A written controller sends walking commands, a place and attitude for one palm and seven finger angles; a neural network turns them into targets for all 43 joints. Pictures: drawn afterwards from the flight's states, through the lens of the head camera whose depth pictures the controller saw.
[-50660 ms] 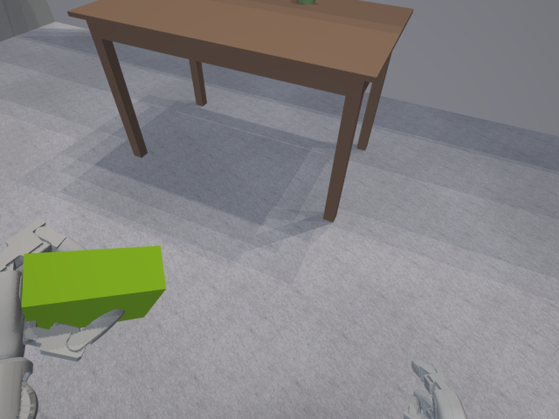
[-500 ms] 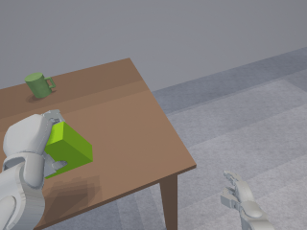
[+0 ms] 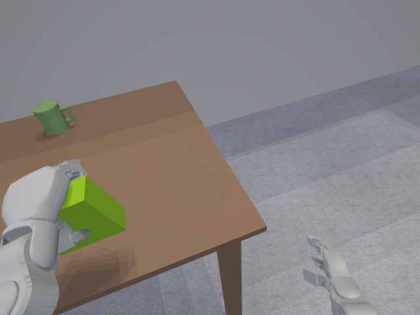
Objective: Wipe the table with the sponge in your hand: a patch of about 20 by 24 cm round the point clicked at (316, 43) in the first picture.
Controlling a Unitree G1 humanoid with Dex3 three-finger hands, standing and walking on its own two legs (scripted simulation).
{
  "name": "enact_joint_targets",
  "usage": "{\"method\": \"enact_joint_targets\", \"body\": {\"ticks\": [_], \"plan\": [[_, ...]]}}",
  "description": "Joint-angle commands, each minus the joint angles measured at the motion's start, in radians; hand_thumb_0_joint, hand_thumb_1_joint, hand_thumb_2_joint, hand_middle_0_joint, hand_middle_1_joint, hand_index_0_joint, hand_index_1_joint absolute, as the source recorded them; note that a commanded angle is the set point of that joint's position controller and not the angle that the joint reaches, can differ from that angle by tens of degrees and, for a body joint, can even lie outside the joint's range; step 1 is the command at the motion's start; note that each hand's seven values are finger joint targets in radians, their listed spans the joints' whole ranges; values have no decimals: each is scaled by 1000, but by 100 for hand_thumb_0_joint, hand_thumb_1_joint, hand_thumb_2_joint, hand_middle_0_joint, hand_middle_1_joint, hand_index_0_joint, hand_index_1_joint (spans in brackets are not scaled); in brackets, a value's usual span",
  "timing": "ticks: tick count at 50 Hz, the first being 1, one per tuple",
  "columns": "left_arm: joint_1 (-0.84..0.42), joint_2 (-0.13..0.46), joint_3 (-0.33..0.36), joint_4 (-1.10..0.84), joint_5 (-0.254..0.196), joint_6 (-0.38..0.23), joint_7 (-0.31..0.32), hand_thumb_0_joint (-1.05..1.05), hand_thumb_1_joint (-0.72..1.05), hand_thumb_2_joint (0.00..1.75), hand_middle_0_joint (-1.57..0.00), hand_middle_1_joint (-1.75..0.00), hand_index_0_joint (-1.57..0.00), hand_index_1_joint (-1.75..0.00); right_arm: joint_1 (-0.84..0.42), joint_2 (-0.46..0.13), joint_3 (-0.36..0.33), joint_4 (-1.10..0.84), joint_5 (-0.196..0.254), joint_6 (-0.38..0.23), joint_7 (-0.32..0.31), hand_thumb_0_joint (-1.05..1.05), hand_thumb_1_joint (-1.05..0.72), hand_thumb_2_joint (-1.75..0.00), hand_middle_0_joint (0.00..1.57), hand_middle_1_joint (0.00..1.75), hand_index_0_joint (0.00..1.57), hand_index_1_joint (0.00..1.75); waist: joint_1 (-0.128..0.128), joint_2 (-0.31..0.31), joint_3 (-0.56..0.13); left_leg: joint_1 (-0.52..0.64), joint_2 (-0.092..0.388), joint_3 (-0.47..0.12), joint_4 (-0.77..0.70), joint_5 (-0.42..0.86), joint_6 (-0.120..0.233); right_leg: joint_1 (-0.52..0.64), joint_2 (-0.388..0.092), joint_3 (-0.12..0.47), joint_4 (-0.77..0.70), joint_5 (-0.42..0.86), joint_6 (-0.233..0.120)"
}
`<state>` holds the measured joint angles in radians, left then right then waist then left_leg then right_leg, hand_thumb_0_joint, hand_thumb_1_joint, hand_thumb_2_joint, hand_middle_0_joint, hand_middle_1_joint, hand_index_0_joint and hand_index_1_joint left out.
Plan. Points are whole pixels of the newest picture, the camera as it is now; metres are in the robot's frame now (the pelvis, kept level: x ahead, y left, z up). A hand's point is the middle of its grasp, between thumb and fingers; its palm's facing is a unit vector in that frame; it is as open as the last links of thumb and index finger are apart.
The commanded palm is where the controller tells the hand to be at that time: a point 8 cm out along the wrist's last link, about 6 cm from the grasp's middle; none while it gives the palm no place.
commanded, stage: bring the sponge back beside the body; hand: left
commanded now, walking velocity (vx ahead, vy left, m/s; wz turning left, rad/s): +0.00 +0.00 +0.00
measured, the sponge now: (80, 222) +0.21 +0.27 +0.12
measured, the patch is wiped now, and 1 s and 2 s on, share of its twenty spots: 0.95 0.95 0.95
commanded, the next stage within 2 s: step back with the hand held close in 0.98 s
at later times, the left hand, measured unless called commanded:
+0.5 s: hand (68, 216) +0.20 +0.27 +0.15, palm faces +0.18 -0.18 -0.97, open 9.4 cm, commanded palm +0.15 +0.27 +0.22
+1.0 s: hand (63, 217) +0.19 +0.27 +0.15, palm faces +0.20 -0.17 -0.97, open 9.4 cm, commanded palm +0.15 +0.28 +0.22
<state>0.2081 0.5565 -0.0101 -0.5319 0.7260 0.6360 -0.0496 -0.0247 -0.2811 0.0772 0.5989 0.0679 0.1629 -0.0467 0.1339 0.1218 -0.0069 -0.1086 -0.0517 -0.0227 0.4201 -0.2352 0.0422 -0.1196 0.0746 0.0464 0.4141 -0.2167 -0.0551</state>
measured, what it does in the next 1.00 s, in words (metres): stands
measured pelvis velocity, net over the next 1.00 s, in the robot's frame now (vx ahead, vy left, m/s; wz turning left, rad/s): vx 0.00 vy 0.00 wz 0.00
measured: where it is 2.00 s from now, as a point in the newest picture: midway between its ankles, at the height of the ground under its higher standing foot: outside the picture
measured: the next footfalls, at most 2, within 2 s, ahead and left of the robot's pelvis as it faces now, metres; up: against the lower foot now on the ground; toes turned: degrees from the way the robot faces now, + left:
right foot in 1.82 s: -0.09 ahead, -0.10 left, +0.00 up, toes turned +4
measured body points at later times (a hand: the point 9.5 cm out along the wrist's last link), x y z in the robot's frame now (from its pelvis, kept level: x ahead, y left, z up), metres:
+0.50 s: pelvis +0.00 -0.01 +0.00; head -0.02 -0.06 +0.45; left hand +0.18 +0.28 +0.20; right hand +0.27 -0.20 -0.07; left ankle +0.00 +0.09 -0.74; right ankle +0.01 -0.09 -0.74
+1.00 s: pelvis +0.00 +0.00 +0.00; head -0.03 -0.05 +0.45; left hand +0.18 +0.28 +0.21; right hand +0.27 -0.19 -0.06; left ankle +0.00 +0.09 -0.74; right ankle +0.01 -0.09 -0.74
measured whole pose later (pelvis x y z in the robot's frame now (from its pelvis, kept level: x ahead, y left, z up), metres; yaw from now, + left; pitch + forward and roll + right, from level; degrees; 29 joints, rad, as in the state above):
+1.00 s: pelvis +0.00 +0.00 +0.00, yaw +0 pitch -5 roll +0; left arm 0.27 0.56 0.00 -0.52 0.75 0.59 -0.04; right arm -0.02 -0.28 0.07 0.61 0.06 0.14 -0.05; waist 0.13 0.13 -0.01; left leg -0.10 -0.05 -0.03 0.42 -0.24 0.04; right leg -0.11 0.08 0.04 0.41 -0.22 -0.06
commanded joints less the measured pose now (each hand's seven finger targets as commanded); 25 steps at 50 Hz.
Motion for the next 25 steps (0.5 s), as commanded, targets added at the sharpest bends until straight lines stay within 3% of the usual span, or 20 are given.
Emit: {"method": "enact_joint_targets", "body": {"ticks": [1,2,6,7,8,9,11,12,13,16,17,18,21,22,25], "plan": [[-221,234,167,-192,60,-34,49,0,10,130,-120,-160,-120,-160,-250,-88,-44,-181,-7,-61,-7,0,-90,-90,20,30,20,30,-3,-47,-151,-11,20,-70,-46,209,9,71,-35,105,-57,136,-28],[-211,246,182,-210,66,-29,50,0,10,130,-120,-160,-120,-160,-278,-86,-41,-190,-5,-69,-6,0,-90,-90,20,30,20,30,3,-28,-158,-8,21,-74,-48,196,9,69,-26,128,-61,118,-35],[-173,241,182,-193,59,-42,48,0,10,130,-120,-160,-120,-160,-250,-87,-46,-182,-9,-63,-6,0,-90,-90,20,30,20,30,2,-52,-149,-13,18,-69,-40,219,9,77,-38,110,-56,152,-26],[-173,244,186,-201,65,-32,47,0,10,130,-120,-160,-120,-160,-277,-87,-42,-186,-5,-68,-5,0,-90,-90,20,30,20,30,4,-20,-138,-13,20,-74,-46,199,8,58,-27,131,-63,122,-34],[-186,222,165,-205,63,-40,47,0,10,130,-120,-160,-120,-160,-256,-83,-42,-187,-7,-70,-5,0,-90,-90,20,30,20,30,-2,-48,-153,-17,18,-68,-40,206,10,74,-34,111,-55,132,-27],[-166,239,185,-185,62,-43,48,0,10,130,-120,-160,-120,-160,-248,-87,-45,-180,-9,-70,-5,0,-90,-90,20,30,20,30,0,-61,-143,-19,20,-70,-39,211,9,71,-35,110,-56,138,-27],[-155,240,185,-171,59,-45,47,0,10,130,-120,-160,-120,-160,-244,-89,-45,-179,-11,-63,-6,0,-90,-90,20,30,20,30,2,-72,-144,-22,18,-68,-37,216,10,77,-40,111,-56,156,-24],[-143,255,203,-181,65,-37,47,0,10,130,-120,-160,-120,-160,-272,-90,-45,-185,-6,-68,-5,0,-90,-90,20,30,20,30,5,-51,-142,-19,18,-72,-38,200,9,63,-30,140,-64,129,-31],[-159,230,178,-189,64,-43,46,0,10,130,-120,-160,-120,-160,-255,-86,-44,-187,-8,-70,-5,0,-90,-90,20,30,20,30,0,-71,-157,-21,14,-64,-28,216,12,81,-38,121,-51,154,-25],[-137,239,184,-161,58,-48,45,0,10,130,-120,-160,-120,-160,-245,-90,-47,-179,-10,-67,-7,0,-90,-90,20,30,20,30,0,-74,-132,-26,14,-63,-28,209,12,69,-44,118,-60,153,-19],[-143,252,193,-185,67,-42,44,0,10,130,-120,-160,-120,-160,-271,-91,-45,-184,-6,-72,-7,0,-90,-90,20,30,20,30,0,-32,-130,-21,16,-71,-35,189,10,52,-32,142,-67,115,-29],[-165,234,176,-206,66,-51,46,0,10,130,-120,-160,-120,-160,-253,-87,-44,-189,-7,-76,-6,0,-90,-90,20,30,20,30,-1,-37,-162,-19,14,-66,-31,204,11,81,-39,116,-52,131,-24],[-142,244,186,-195,66,-64,50,0,10,130,-120,-160,-120,-160,-241,-88,-50,-182,-13,-76,-10,0,-90,-90,20,30,20,30,2,-52,-155,-12,13,-65,-31,210,14,80,-43,113,-57,147,-21],[-135,255,198,-205,75,-56,51,0,10,130,-120,-160,-120,-160,-268,-88,-49,-186,-9,-81,-10,0,-90,-90,20,30,20,30,2,-35,-145,-9,14,-71,-31,197,12,60,-30,142,-64,119,-29],[-125,241,189,-183,71,-67,55,0,10,130,-120,-160,-120,-160,-237,-88,-50,-176,-15,-79,-10,0,-90,-90,20,30,20,30,1,-59,-138,-14,14,-67,-31,207,12,70,-39,115,-60,135,-23]]}}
